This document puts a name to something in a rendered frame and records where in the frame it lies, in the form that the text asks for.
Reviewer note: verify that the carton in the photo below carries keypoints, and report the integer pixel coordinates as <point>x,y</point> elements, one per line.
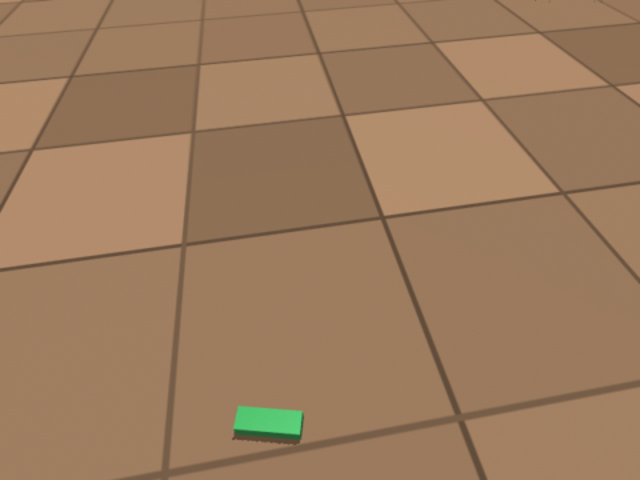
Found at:
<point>268,422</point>

